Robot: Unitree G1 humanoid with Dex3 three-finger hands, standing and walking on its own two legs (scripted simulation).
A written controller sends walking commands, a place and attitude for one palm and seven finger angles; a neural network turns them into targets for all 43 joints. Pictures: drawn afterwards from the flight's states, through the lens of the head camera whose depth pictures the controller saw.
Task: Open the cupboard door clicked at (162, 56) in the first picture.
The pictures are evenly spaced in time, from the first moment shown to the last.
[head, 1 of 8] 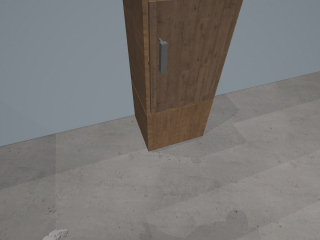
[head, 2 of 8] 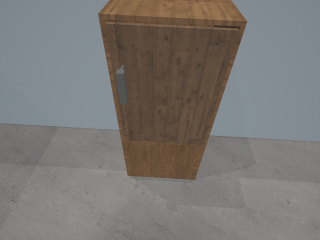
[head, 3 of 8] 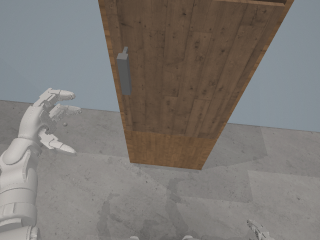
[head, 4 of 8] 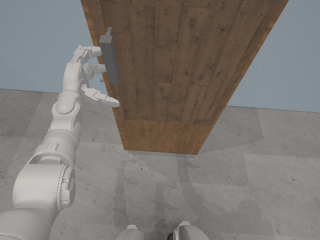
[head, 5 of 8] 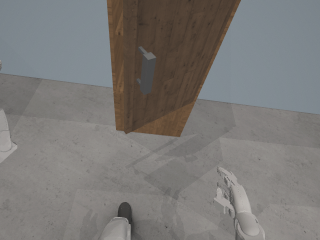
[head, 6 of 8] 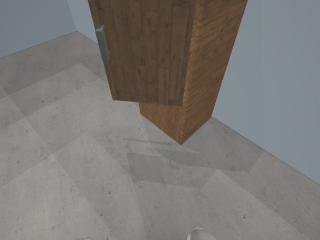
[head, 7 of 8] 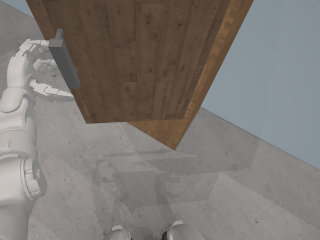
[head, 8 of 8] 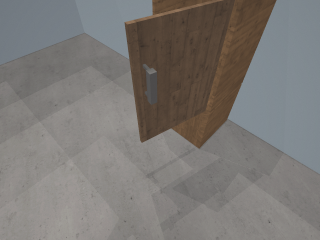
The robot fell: no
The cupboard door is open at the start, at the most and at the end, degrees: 0 78 76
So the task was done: yes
